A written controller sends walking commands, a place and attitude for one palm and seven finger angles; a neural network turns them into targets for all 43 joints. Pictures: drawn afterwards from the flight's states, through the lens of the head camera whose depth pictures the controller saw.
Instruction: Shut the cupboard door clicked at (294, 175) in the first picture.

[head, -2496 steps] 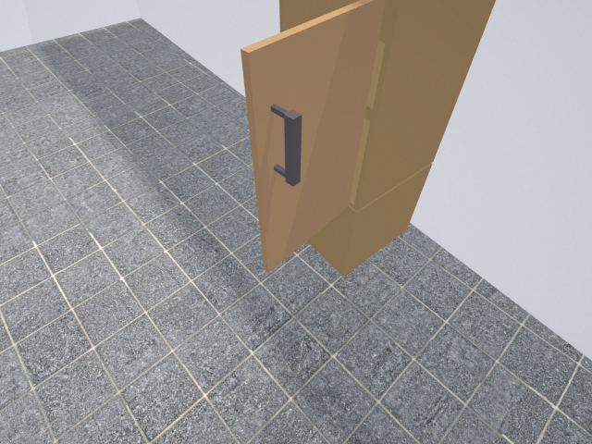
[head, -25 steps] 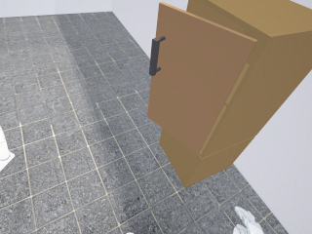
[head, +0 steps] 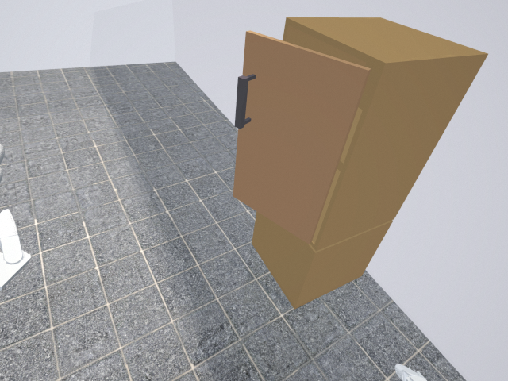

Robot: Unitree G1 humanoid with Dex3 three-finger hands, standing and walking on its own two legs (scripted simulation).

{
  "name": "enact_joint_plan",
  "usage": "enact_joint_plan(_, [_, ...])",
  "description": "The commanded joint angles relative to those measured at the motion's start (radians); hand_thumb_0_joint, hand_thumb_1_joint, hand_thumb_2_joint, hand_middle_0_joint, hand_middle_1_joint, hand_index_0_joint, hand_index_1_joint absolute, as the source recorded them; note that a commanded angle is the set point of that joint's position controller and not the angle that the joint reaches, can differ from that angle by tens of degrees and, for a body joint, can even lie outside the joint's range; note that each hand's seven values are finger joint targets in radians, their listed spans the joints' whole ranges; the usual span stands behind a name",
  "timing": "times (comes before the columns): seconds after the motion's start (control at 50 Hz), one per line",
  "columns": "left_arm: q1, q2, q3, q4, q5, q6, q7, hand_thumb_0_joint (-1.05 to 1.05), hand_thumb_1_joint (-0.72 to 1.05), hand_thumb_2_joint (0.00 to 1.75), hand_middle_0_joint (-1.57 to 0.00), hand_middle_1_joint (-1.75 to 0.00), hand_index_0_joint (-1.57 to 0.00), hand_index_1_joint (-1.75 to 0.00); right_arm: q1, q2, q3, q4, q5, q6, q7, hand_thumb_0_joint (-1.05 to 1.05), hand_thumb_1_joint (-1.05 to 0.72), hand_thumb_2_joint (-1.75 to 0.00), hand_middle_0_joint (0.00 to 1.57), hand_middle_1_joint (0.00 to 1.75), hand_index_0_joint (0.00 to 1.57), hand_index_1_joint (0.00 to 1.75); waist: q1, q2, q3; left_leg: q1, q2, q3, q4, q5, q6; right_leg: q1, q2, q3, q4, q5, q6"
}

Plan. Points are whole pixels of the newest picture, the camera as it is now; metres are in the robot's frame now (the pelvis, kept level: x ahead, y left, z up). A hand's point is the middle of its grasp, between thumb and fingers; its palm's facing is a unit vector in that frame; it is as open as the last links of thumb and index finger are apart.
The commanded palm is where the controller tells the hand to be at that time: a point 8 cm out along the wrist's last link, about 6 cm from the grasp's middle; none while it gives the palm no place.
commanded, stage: stop stepping back and stand still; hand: left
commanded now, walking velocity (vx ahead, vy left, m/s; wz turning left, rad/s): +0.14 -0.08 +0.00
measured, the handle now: (245, 101) +0.84 +0.08 +0.09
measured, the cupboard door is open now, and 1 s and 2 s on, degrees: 23 23 23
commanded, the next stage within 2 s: let the arm hang, fingers relaxed in 0.60 s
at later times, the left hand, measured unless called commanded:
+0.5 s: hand out of the picture +0.12 +0.35 +0.18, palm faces +0.54 -0.78 -0.31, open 7.4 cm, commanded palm +0.05 +0.36 +0.20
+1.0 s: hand out of the picture +0.01 +0.22 -0.15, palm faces +0.14 -0.98 -0.13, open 6.9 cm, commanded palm none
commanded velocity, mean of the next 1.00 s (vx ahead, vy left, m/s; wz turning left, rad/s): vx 0.08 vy -0.07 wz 0.00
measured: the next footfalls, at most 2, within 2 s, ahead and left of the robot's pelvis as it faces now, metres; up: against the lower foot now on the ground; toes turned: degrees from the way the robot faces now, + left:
left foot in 0.38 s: -0.01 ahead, +0.17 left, +0.00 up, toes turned +6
right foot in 0.70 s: -0.03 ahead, -0.04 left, +0.00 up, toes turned -4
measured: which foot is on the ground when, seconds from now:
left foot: down 0.00-0.18, up 0.20-0.36, down 0.38-1.00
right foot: down 0.00-0.38, up 0.40-0.68, down 0.70-1.00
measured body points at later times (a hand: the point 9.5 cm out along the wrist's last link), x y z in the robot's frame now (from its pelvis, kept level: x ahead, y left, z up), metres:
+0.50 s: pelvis -0.09 +0.06 +0.01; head -0.11 +0.09 +0.46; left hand +0.08 +0.39 +0.20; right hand +0.07 -0.16 -0.06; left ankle -0.05 +0.16 -0.71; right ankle -0.08 -0.05 -0.68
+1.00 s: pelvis -0.07 +0.05 +0.01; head -0.07 +0.07 +0.46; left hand +0.00 +0.27 -0.14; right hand -0.01 -0.20 -0.12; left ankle -0.05 +0.16 -0.71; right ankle -0.07 -0.03 -0.71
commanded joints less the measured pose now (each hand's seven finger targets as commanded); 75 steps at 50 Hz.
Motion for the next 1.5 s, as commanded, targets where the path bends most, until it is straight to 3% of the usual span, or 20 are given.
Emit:
enact_joint_plan(0.0, [-0.313,0.131,0.024,-0.123,0.019,-0.011,0.028,0.0,0.9,0.9,-0.2,-0.3,-0.2,-0.3,-0.161,-0.119,-0.033,-0.157,0.005,-0.068,-0.022,0.0,-0.9,-0.9,0.2,0.3,0.2,0.3,-0.05,0.088,0.232,0.277,0.086,-0.197,-0.153,-0.305,-0.004,-0.573,-0.123,0.038,-0.138,-0.292,-0.091])
enact_joint_plan(0.06, [-0.266,0.186,0.092,-0.285,0.003,-0.034,0.02,0.0,0.9,0.9,-0.2,-0.3,-0.2,-0.3,-0.189,-0.118,-0.034,-0.18,0.0,-0.121,-0.003,0.0,-0.9,-0.9,0.2,0.3,0.2,0.3,0.007,0.399,0.092,0.061,0.169,-0.417,-0.728,-0.667,-0.114,-0.128,0.122,-0.038,0.201,-0.168,-0.041])
enact_joint_plan(0.12, [-0.016,0.196,0.152,-0.313,-0.023,-0.045,-0.008,0.0,0.9,0.9,-0.2,-0.3,-0.2,-0.3,-0.171,-0.078,-0.053,-0.19,-0.019,-0.146,0.038,0.0,-0.9,-0.9,0.2,0.3,0.2,0.3,0.054,0.364,-0.078,-0.013,0.08,-0.102,-0.65,-0.363,-0.215,0.189,0.151,-0.113,0.048,-0.158,-0.067])
enact_joint_plan(0.14, [0.08,0.203,0.162,-0.295,-0.014,-0.049,-0.012,0.0,0.9,0.9,-0.2,-0.3,-0.2,-0.3,-0.146,-0.069,-0.049,-0.184,-0.004,-0.132,0.05,0.0,-0.9,-0.9,0.2,0.3,0.2,0.3,0.051,0.189,-0.07,0.004,-0.01,0.051,-0.351,-0.29,-0.173,0.139,0.051,-0.028,-0.125,-0.136,-0.103])
enact_joint_plan(0.16, [0.175,0.227,0.212,-0.273,-0.014,-0.045,-0.007,0.0,0.9,0.9,-0.2,-0.3,-0.2,-0.3,-0.111,-0.067,-0.057,-0.178,0.015,-0.11,0.057,0.0,-0.9,-0.9,0.2,0.3,0.2,0.3,0.042,-0.17,-0.064,0.169,-0.088,0.123,0.202,-0.162,-0.099,-0.196,-0.192,0.24,-0.334,-0.221,-0.162])
enact_joint_plan(0.18, [0.073,0.203,0.182,-0.356,-0.028,-0.04,-0.008,0.0,0.9,0.9,-0.2,-0.3,-0.2,-0.3,-0.136,-0.095,-0.07,-0.161,0.013,-0.087,0.059,0.0,-0.9,-0.9,0.2,0.3,0.2,0.3,0.024,-0.281,0.033,0.074,-0.05,-0.031,0.568,-0.113,-0.057,-0.446,-0.395,0.468,-0.419,-0.262,-0.238])
enact_joint_plan(0.2, [-0.015,0.201,0.193,-0.304,-0.018,-0.032,0.003,0.0,0.9,0.9,-0.2,-0.3,-0.2,-0.3,-0.136,-0.074,-0.057,-0.147,0.007,-0.08,0.054,0.0,-0.9,-0.9,0.2,0.3,0.2,0.3,-0.013,-0.244,0.105,-0.039,0.031,-0.085,0.607,-0.111,-0.035,-0.437,-0.391,0.475,-0.437,-0.312,-0.273])
enact_joint_plan(0.24, [-0.091,0.169,0.156,-0.132,0.008,-0.027,0.028,0.0,0.9,0.9,-0.2,-0.3,-0.2,-0.3,-0.133,-0.069,-0.031,-0.151,-0.011,-0.075,0.033,0.0,-0.9,-0.9,0.2,0.3,0.2,0.3,-0.029,-0.075,0.151,0.004,0.107,-0.031,0.3,-0.14,-0.012,-0.397,-0.296,0.292,-0.374,-0.261,-0.185])
enact_joint_plan(0.32, [-0.275,0.094,0.022,-0.03,0.032,-0.014,0.055,0.0,0.9,0.9,-0.2,-0.3,-0.2,-0.3,-0.12,-0.094,-0.031,-0.114,-0.008,-0.11,-0.01,0.0,-0.9,-0.9,0.2,0.3,0.2,0.3,-0.026,0.053,0.11,0.318,0.044,0.097,-0.205,-0.149,0.028,-0.313,-0.18,0.121,-0.145,-0.14,-0.119])
enact_joint_plan(0.36, [-0.266,0.077,-0.006,-0.087,0.03,-0.015,0.055,0.0,0.9,0.9,-0.2,-0.3,-0.2,-0.3,-0.133,-0.129,-0.039,-0.161,0.01,-0.124,-0.012,0.0,-0.9,-0.9,0.2,0.3,0.2,0.3,-0.024,0.275,0.101,0.409,0.274,-0.305,-0.401,-0.172,0.124,-0.421,-0.039,0.001,0.164,0.024,-0.024])
enact_joint_plan(0.42, [-0.229,0.113,0.03,-0.196,0.027,-0.024,0.03,0.0,0.9,0.9,-0.2,-0.3,-0.2,-0.3,-0.165,-0.081,-0.026,-0.151,-0.01,-0.136,0.014,0.0,-0.9,-0.9,0.2,0.3,0.2,0.3,-0.035,0.146,0.114,0.267,0.357,-0.484,-0.564,-0.421,0.158,-0.421,-0.041,0.074,0.364,0.012,-0.015])
enact_joint_plan(0.54, [-0.052,0.137,0.089,-0.287,0.036,-0.033,0.035,0.0,0.9,0.9,-0.2,-0.3,-0.2,-0.3,-0.174,-0.071,-0.016,-0.164,-0.016,-0.125,0.039,0.0,-0.9,-0.9,0.2,0.3,0.2,0.3,-0.01,0.277,0.074,0.215,0.271,-0.161,-0.532,-0.299,0.092,-0.226,-0.016,-0.022,0.132,0.106,-0.016])
enact_joint_plan(0.6, [-0.03,0.136,0.11,-0.173,0.027,-0.012,0.038,0.0,0.9,0.9,-0.2,-0.3,-0.2,-0.3,-0.16,-0.069,-0.016,-0.176,-0.013,-0.093,0.029,0.0,-0.9,-0.9,0.2,0.3,0.2,0.3,-0.013,0.222,0.08,0.139,0.243,-0.093,-0.471,-0.322,0.063,-0.064,0.01,-0.062,-0.077,0.129,-0.019])
enact_joint_plan(0.66, [-0.028,0.139,0.121,-0.07,0.026,0.002,0.04,0.0,0.9,0.9,-0.2,-0.3,-0.2,-0.3,-0.144,-0.07,-0.022,-0.174,-0.011,-0.071,0.027,0.0,-0.9,-0.9,0.2,0.3,0.2,0.3,-0.021,0.118,0.069,0.081,0.167,-0.025,-0.323,-0.24,0.036,0.021,-0.073,0.065,-0.201,0.15,-0.062])
enact_joint_plan(0.68, [0.017,-0.144,-0.307,0.615,0.11,0.132,-0.122,0.0,0.9,0.9,-0.2,-0.3,-0.2,-0.3,-0.119,-0.146,-0.045,-0.007,-0.003,-0.104,0.108,0.0,-0.9,-0.9,0.2,0.3,0.2,0.3,-0.016,0.036,0.069,0.088,0.117,0.055,-0.013,0.079,-0.004,-0.088,-0.279,0.113,-0.088,0.675,-0.095])
enact_joint_plan(0.8, [-0.228,-0.116,-0.358,0.876,0.1,0.201,-0.148,0.0,0.9,0.9,-0.2,-0.3,-0.2,-0.3,-0.079,-0.096,-0.043,-0.016,-0.036,0.02,0.09,0.0,-0.9,-0.9,0.2,0.3,0.2,0.3,-0.012,-0.358,0.077,0.104,0.043,0.044,0.087,-0.184,-0.002,-0.149,-0.309,0.143,-0.103,0.699,-0.187])
enact_joint_plan(0.9, [-0.309,-0.135,-0.391,1.185,0.082,0.21,-0.132,0.0,0.9,0.9,-0.2,-0.3,-0.2,-0.3,-0.043,-0.069,-0.021,0.133,-0.044,0.033,0.087,0.0,-0.9,-0.9,0.2,0.3,0.2,0.3,-0.017,0.045,0.095,0.3,0.128,-0.046,-0.206,0.223,0.021,-0.209,-0.186,0.058,-0.104,0.304,-0.068])
enact_joint_plan(0.94, [-0.284,-0.157,-0.396,1.305,0.075,0.215,-0.132,0.0,0.9,0.9,-0.2,-0.3,-0.2,-0.3,-0.058,-0.075,-0.012,0.187,-0.039,0.026,0.077,0.0,-0.9,-0.9,0.2,0.3,0.2,0.3,0.005,0.209,0.155,0.189,0.161,-0.112,-0.32,0.119,0.051,-0.111,-0.124,0.042,-0.131,0.184,-0.041])
enact_joint_plan(1.14, [-0.208,-0.214,-0.414,1.579,0.072,0.182,-0.125,0.0,0.9,0.9,-0.2,-0.3,-0.2,-0.3,0.08,-0.01,-0.013,0.367,-0.021,0.018,0.059,0.0,-0.9,-0.9,0.2,0.3,0.2,0.3,-0.005,0.009,0.11,0.328,0.131,-0.013,-0.335,0.157,0.022,-0.029,-0.166,0.057,-0.286,0.332,-0.07])
enact_joint_plan(1.48, [-0.106,-0.278,-0.427,1.697,0.073,0.187,-0.107,0.0,0.9,0.9,-0.2,-0.3,-0.2,-0.3,0.137,0.063,-0.001,0.472,-0.02,0.029,0.055,0.0,-0.9,-0.9,0.2,0.3,0.2,0.3,-0.006,-0.011,0.236,0.317,0.111,0.009,-0.38,0.019,0.033,-0.147,-0.154,0.082,-0.31,0.156,-0.062])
